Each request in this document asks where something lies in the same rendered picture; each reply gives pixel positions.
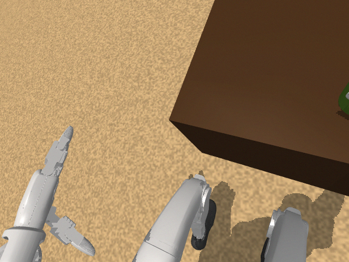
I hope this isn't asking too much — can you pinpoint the left robot hand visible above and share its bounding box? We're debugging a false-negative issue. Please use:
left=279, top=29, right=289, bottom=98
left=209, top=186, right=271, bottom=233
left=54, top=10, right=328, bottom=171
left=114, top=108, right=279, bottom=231
left=14, top=126, right=95, bottom=256

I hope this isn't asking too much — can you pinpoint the left robot arm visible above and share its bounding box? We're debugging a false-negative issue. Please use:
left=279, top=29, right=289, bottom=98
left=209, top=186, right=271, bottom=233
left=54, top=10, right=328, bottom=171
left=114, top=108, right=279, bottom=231
left=0, top=227, right=46, bottom=262

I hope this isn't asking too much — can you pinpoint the left robot foot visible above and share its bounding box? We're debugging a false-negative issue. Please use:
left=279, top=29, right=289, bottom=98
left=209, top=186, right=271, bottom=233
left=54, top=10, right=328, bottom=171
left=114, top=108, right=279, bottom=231
left=191, top=199, right=216, bottom=250

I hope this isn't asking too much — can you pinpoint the bottle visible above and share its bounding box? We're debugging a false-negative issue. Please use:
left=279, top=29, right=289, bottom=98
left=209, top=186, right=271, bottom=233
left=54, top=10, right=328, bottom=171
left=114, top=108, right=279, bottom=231
left=338, top=82, right=349, bottom=115

